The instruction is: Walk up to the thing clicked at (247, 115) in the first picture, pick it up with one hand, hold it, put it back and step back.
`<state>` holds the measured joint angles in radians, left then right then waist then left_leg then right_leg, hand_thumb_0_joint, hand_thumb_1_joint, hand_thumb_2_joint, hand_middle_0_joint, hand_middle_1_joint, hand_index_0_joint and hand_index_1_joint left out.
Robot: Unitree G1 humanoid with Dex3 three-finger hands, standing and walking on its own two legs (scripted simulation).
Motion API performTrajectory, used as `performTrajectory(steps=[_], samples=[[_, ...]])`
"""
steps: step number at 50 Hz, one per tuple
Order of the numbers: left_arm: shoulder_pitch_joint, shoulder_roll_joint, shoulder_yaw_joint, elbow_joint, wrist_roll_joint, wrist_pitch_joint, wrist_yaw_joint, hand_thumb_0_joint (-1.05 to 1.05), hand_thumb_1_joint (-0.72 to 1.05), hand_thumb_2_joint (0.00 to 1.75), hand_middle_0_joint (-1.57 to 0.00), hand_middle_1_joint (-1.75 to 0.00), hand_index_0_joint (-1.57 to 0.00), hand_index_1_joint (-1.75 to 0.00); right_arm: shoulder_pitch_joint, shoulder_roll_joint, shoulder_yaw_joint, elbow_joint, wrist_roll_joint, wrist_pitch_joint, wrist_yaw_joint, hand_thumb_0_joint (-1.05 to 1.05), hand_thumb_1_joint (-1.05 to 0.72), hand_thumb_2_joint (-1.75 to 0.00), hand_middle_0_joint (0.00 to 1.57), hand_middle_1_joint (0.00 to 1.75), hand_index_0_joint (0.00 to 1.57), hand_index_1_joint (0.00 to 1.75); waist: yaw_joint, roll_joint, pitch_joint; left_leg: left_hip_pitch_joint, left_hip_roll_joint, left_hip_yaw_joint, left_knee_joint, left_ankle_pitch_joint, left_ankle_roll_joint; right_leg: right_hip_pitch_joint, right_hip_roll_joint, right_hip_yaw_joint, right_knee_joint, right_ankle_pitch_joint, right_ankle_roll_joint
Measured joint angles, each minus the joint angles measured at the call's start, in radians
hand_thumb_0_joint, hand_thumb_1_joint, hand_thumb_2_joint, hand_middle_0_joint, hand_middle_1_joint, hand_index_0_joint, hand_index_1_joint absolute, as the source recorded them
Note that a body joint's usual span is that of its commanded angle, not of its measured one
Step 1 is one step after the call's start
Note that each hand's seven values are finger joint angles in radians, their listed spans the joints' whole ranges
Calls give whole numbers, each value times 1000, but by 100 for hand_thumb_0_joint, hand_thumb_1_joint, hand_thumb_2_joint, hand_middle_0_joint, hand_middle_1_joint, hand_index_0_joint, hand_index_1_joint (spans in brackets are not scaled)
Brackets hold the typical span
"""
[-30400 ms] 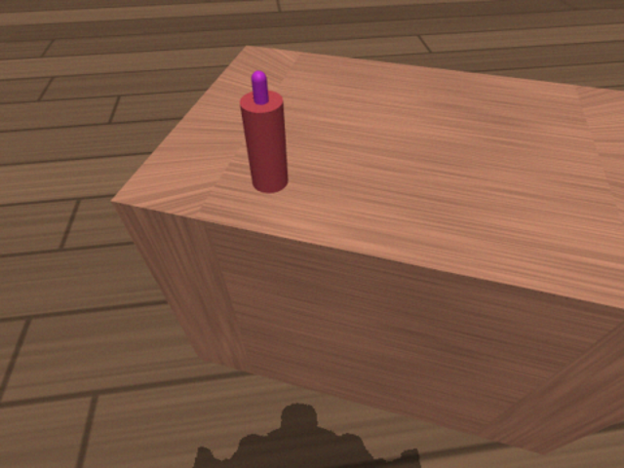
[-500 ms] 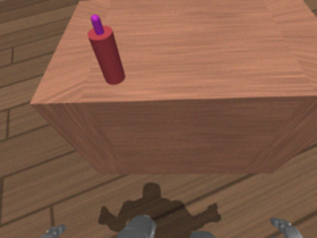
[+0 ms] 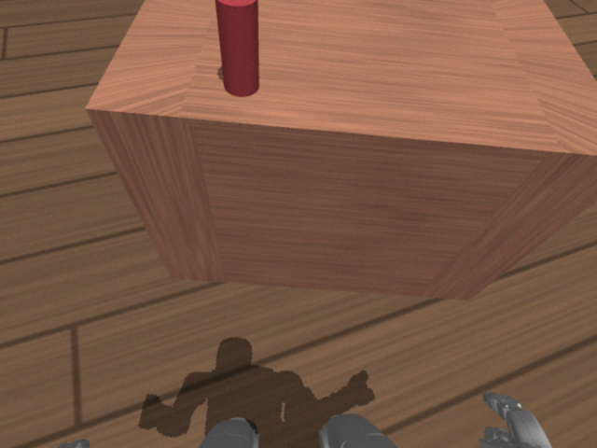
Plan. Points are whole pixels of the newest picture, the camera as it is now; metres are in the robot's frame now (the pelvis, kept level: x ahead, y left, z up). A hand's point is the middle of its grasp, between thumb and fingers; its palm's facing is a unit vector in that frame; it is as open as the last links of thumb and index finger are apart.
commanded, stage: step back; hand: left
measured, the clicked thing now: (238, 32) +0.76 +0.15 +0.09
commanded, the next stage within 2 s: none
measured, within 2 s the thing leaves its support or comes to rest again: neither
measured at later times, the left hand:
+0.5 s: hand out of the picture -0.05 +0.23 -0.12, palm faces +0.05 -0.88 -0.46, open 7.4 cm
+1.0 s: hand out of the picture -0.30 +0.23 -0.17, palm faces +0.01 -0.91 -0.41, open 7.4 cm
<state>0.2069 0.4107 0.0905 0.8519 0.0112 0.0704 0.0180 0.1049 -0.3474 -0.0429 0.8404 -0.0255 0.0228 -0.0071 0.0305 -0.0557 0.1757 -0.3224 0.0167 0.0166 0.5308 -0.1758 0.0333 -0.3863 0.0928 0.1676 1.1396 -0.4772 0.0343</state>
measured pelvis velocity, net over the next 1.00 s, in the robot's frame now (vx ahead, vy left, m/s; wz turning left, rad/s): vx -0.33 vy -0.05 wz -0.01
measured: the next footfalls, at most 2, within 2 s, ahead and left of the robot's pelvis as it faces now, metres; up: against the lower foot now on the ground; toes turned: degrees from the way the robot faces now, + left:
right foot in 0.16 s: -0.05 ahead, -0.14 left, +0.00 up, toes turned -1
left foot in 0.62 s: -0.28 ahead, +0.08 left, +0.00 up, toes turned +3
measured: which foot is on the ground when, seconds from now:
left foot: down 0.00-0.20, up 0.22-0.60, down 0.62-1.00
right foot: up 0.00-0.14, down 0.16-0.64, up 0.66-0.96, down 0.98-1.00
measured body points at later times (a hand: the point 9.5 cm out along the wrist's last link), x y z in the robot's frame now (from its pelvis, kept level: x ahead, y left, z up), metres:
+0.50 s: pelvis -0.16 -0.05 -0.01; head -0.10 -0.07 +0.44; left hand -0.05 +0.28 -0.09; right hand -0.10 -0.37 -0.15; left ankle -0.22 +0.09 -0.68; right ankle -0.09 -0.14 -0.73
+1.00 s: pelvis -0.33 -0.05 -0.01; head -0.28 -0.04 +0.43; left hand -0.30 +0.28 -0.14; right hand -0.16 -0.35 -0.11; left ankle -0.25 +0.06 -0.73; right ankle -0.37 -0.18 -0.74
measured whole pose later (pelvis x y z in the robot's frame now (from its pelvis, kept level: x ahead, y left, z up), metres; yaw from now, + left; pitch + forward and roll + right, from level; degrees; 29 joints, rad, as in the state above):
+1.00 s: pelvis -0.33 -0.05 -0.01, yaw +0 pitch -2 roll -1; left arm 0.24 0.39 0.07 0.95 0.02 0.02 0.02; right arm 0.05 -0.39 -0.05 0.82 -0.04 0.04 0.02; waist 0.04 0.01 0.15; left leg -0.40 0.07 0.08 0.67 -0.24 0.03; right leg -0.18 0.01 0.03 0.61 -0.40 0.01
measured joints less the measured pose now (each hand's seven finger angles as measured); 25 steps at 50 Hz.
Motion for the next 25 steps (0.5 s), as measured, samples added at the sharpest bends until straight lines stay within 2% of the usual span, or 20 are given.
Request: performTrajectory(steps=[2, 4, 7, 8, 9, 10, 11, 13, 14, 16, 20, 25], samples=[[14, 2, 0, 11, 2, 1, -2, 1, 90, 90, -21, -29, -21, -30, -18, -2, 0, -16, 0, 0, 0, 0, -90, -89, 20, 31, 21, 31, 3, 2, 11, -18, 10, 15, 11, 13, -2, 39, -24, -20, -90, -16, 9], [20, 0, -2, 19, 3, 2, -7, 1, 90, 90, -21, -29, -21, -30, -30, -7, 0, -31, -3, 3, 3, 0, -90, -89, 20, 31, 21, 31, 4, 9, 20, -40, 20, 26, 26, 27, -10, 79, -49, -50, -195, -22, 5], [27, -8, -6, 27, 4, -5, -20, 1, 90, 90, -21, -29, -21, -30, -40, -25, -1, -39, -5, 19, 9, 0, -90, -89, 20, 31, 21, 31, 8, 30, 15, -81, 35, 40, 56, 44, -25, 147, -80, -104, -381, 11, -20], [31, -14, -6, 32, 5, -11, -24, 1, 90, 90, -21, -29, -21, -30, -42, -34, -3, -37, -4, 26, 10, 0, -90, -89, 20, 31, 21, 31, 9, 44, 9, -97, 43, 41, 71, 49, -32, 169, -83, -121, -444, 45, -34], [29, -30, -5, 41, 9, -14, -26, 1, 90, 90, -21, -29, -21, -30, -44, -48, -8, -31, -1, 32, 10, 0, -90, -89, 20, 31, 21, 31, 1, 82, 12, -108, 60, 20, 86, 50, -33, 174, -64, -140, -455, 66, -43], [34, -43, -5, 44, 16, -16, -31, 1, 90, 90, -21, -29, -21, -30, -38, -57, -14, -22, 3, 39, 7, 0, -90, -89, 20, 31, 21, 31, -9, 108, 6, -125, 53, -13, 115, -15, -32, 169, -55, -156, -452, 75, -50], [44, -49, -8, 40, 21, -14, -36, 1, 90, 90, -21, -29, -21, -30, -22, -57, -20, -13, 6, 45, 1, 0, -90, -89, 20, 30, 21, 31, -8, 109, -11, -150, 18, -50, 171, -124, -36, 154, -64, -160, -442, 78, -57], [60, -51, -10, 33, 27, -9, -37, 1, 90, 90, -21, -29, -21, -30, 14, -52, -23, 10, 9, 54, -6, 0, -90, -89, 20, 30, 20, 30, 18, 79, -42, -193, -60, -87, 353, -246, -42, 128, -97, -134, -442, 94, -73], [63, -54, -10, 31, 29, -7, -34, 1, 90, 90, -21, -30, -21, -30, 30, -55, -22, 19, 12, 55, -5, 0, -90, -89, 20, 30, 20, 30, 25, 71, -52, -203, -91, -106, 435, -255, -41, 124, -110, -124, -461, 113, -75], [58, -63, -8, 30, 30, -4, -27, 1, 90, 90, -21, -30, -21, -30, 63, -66, -22, 29, 16, 48, -5, 0, -90, -89, 20, 30, 20, 30, 12, 79, -67, -206, -128, -149, 546, -236, -39, 120, -122, -135, -514, 160, -66], [13, -63, -1, -13, 32, -15, -16, 1, 90, 90, -21, -30, -21, -30, 124, -79, -18, 49, 14, 31, -15, 0, -90, -89, 20, 30, 20, 30, -14, 102, -66, -145, -131, -172, 601, -242, -52, 78, -122, -176, -552, 214, -69], [-75, -55, -7, -84, 28, -32, 4, 1, 90, 90, -21, -30, -21, -30, 148, -60, -7, 74, 3, 35, -22, 0, -91, -89, 20, 30, 20, 30, -33, 93, -15, -30, -87, -104, 437, -347, -62, 15, -138, -236, -521, 245, -77]])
